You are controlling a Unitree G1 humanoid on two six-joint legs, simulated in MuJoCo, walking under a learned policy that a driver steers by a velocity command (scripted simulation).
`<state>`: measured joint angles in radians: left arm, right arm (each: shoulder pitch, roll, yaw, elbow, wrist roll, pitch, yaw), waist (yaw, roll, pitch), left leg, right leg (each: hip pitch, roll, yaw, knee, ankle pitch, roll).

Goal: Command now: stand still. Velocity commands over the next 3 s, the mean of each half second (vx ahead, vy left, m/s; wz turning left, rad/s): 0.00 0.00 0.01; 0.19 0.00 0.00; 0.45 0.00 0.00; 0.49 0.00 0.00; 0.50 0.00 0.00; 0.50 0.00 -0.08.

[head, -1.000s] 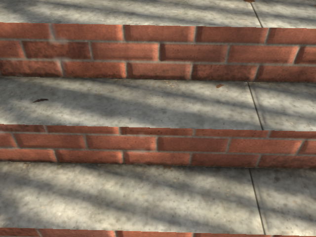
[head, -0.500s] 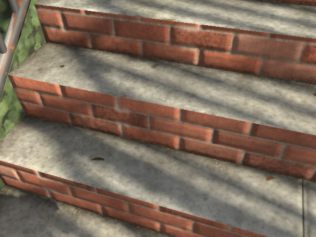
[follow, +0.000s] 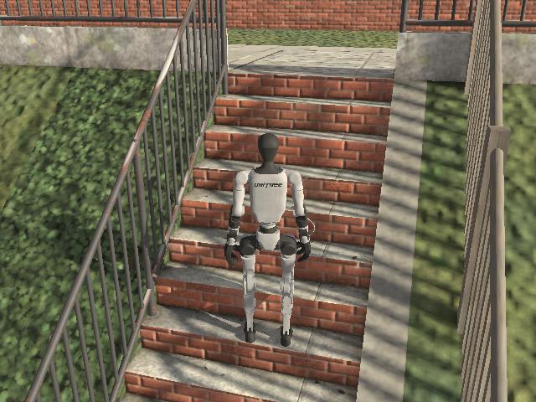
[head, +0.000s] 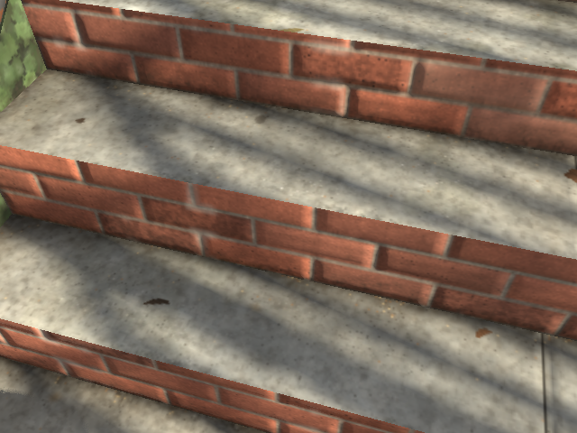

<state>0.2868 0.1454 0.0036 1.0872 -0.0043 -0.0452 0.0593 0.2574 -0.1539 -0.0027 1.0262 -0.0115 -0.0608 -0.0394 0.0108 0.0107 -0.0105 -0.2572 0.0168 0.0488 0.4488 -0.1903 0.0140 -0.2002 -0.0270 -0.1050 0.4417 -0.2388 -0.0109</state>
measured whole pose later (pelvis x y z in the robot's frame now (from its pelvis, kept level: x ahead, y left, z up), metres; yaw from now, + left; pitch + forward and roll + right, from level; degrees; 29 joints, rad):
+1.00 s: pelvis +0.04 +0.02 -0.02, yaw -1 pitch +3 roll +1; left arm 0.43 0.19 0.05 1.07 0.01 -0.03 0.03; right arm 0.34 -0.16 -0.02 0.95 -0.02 -0.07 -0.03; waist -0.02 -0.05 -0.08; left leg -0.33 -0.02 0.12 0.58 -0.31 0.09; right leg -0.39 -0.05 -0.02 0.84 -0.40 -0.14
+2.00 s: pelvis +0.47 +0.06 +0.29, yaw -1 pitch +3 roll +4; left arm 0.42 0.13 0.08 0.92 0.01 -0.15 -0.02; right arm 0.07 -0.14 -0.03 0.78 -0.02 -0.02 -0.01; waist 0.03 -0.02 -0.03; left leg -0.74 0.00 0.24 1.14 -0.46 0.12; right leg -0.47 -0.01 0.10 1.57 0.04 -0.10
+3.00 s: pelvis +0.98 +0.08 +0.67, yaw -4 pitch +10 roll +5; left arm 0.50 0.13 0.03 1.16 0.09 -0.09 -0.17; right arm -0.10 -0.10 0.06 0.73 -0.01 0.04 0.04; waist -0.01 -0.08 -0.11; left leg -0.85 -0.03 0.16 1.04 -0.37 0.09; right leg -0.37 -0.08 0.13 0.96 0.08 -0.16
